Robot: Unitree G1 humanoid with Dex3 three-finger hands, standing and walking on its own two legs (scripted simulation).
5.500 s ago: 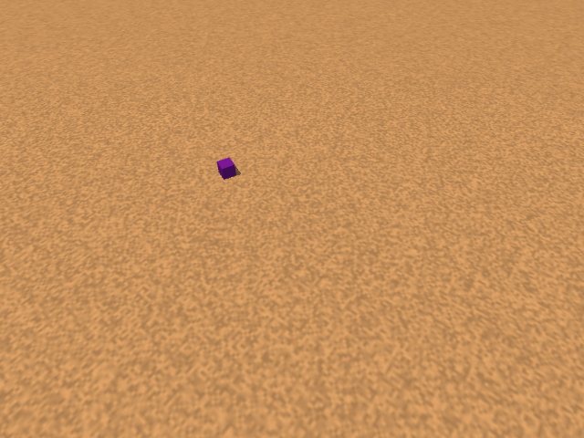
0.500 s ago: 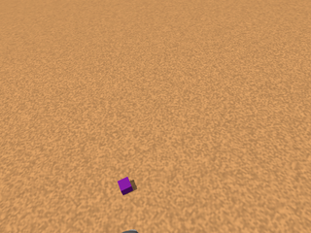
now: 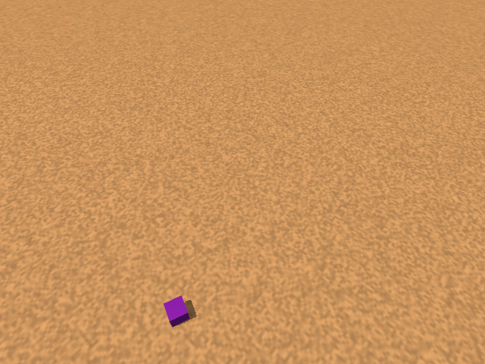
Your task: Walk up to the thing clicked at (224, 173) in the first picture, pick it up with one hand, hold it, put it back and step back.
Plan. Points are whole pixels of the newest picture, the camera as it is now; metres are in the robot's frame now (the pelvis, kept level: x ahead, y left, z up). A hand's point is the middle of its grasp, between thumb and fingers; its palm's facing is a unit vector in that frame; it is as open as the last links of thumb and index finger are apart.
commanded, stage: walk up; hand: left
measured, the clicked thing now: (176, 311) +0.45 +0.25 -0.72
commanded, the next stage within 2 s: stand in 1.36 s
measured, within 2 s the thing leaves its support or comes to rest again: neither
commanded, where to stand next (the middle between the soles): +0.09 +0.00 m, yaw +1 degrees
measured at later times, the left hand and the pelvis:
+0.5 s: hand out of the picture +0.14 +0.24 -0.13, palm faces -0.02 -0.94 -0.33, open 7.4 cm; pelvis +0.03 -0.01 +0.02, yaw +0 degrees
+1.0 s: hand out of the picture +0.11 +0.25 -0.13, palm faces -0.01 -0.94 -0.33, open 7.4 cm; pelvis +0.04 +0.00 +0.03, yaw +0 degrees
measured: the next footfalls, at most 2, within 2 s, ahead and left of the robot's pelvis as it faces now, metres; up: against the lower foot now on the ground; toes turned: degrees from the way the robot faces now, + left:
none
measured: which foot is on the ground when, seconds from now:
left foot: down 0.00-1.00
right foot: down 0.00-1.00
